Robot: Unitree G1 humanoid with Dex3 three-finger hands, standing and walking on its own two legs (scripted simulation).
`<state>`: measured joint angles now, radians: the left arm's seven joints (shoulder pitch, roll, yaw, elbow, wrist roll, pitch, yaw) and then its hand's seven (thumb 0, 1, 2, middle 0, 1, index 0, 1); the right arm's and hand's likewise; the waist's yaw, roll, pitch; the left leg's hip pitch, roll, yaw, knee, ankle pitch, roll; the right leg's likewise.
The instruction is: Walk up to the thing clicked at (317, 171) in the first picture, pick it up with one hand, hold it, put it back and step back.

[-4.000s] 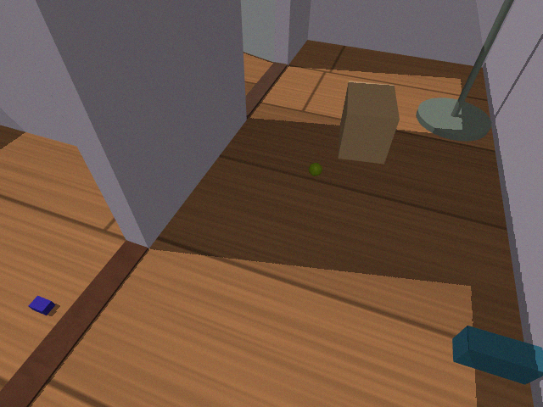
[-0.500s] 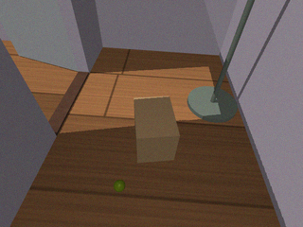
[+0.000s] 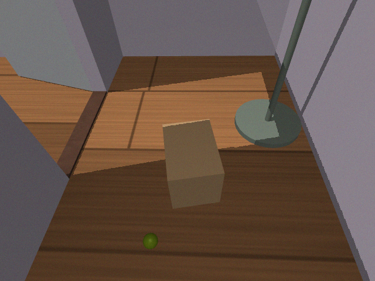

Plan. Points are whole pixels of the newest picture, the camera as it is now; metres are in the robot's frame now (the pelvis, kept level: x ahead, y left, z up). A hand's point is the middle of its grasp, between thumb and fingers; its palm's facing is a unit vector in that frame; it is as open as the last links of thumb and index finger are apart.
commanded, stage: walk up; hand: left
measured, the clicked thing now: (150, 240) +0.43 +0.23 -0.71
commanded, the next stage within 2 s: none
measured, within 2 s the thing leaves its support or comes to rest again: neither
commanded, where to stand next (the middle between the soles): +0.07 +0.00 m, yaw +0 degrees
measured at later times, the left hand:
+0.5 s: hand out of the picture +0.13 +0.26 -0.13, palm faces -0.01 -0.94 -0.35, open 7.3 cm
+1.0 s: hand out of the picture +0.15 +0.25 -0.13, palm faces -0.01 -0.94 -0.34, open 7.3 cm
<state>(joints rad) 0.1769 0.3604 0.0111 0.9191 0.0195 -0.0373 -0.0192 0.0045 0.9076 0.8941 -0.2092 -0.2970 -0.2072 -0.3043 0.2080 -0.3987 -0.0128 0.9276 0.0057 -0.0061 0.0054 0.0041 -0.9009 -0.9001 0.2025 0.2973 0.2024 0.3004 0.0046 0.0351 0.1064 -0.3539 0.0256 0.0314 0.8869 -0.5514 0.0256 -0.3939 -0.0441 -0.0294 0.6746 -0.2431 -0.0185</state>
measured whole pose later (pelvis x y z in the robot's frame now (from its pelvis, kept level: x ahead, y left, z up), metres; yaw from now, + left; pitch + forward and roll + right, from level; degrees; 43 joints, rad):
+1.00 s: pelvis +0.06 +0.00 +0.03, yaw +0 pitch -2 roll +0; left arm 0.06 0.34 0.01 1.15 0.00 -0.01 -0.01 0.01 0.91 0.89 -0.21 -0.30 -0.21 -0.30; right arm 0.10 -0.37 -0.01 1.14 -0.01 -0.01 0.00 0.00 -0.90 -0.90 0.20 0.30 0.20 0.30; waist -0.01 0.01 0.05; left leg -0.06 0.03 0.05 0.34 -0.24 -0.02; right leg -0.17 -0.02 -0.01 0.38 -0.18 0.01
